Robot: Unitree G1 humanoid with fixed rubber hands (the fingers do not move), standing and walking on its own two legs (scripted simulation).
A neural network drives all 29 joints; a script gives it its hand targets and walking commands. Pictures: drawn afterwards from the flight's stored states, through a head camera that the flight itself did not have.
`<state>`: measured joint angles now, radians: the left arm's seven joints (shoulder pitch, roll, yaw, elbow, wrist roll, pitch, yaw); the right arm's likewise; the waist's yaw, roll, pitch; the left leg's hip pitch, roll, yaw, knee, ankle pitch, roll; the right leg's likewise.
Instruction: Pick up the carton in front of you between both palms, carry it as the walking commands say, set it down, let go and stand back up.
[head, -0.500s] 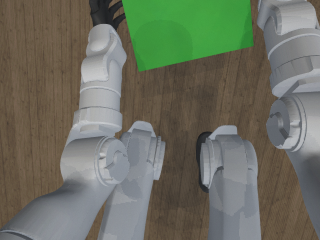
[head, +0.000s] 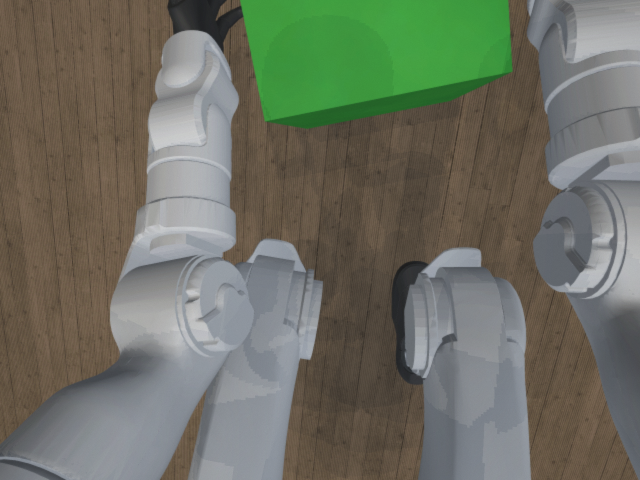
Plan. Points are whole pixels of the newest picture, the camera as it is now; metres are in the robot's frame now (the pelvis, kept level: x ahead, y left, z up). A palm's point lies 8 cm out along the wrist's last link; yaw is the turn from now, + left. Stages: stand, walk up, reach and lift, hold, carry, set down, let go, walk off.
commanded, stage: set down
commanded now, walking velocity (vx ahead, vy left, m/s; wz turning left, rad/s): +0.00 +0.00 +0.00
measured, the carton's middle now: (365, 14) +0.55 -0.03 -0.26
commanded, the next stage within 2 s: let go in 1.66 s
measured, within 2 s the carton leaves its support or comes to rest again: neither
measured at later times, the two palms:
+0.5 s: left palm (192, 75) +0.49 +0.15 -0.19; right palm (555, 13) +0.53 -0.21 -0.21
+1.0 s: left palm (91, 27) +0.50 +0.16 -0.06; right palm out of the picture +0.56 -0.21 -0.05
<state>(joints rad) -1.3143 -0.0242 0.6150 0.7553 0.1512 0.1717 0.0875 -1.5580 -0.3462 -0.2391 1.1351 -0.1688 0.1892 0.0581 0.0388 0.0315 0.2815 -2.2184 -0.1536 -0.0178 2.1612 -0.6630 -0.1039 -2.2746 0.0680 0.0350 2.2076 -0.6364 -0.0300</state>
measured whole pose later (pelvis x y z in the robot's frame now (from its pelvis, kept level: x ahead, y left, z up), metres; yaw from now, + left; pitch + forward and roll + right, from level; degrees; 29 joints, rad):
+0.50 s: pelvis -0.01 +0.00 -0.01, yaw +0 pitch +37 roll +6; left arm -1.31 0.10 0.45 0.99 0.04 0.09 0.12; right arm -1.49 -0.45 -0.13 1.24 -0.04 0.09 0.02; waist 0.05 0.04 0.36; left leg -2.20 -0.13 0.00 2.18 -0.65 -0.10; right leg -2.26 0.05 0.03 2.23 -0.62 -0.04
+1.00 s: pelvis -0.02 +0.00 +0.05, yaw +1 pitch +40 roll +5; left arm -1.25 0.12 0.30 0.80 -0.13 0.19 0.25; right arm -1.53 -0.54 -0.03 1.18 0.11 0.19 0.05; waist 0.08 0.02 0.19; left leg -2.11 -0.08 0.02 1.96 -0.55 -0.04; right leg -2.14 0.01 0.02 2.01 -0.57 -0.04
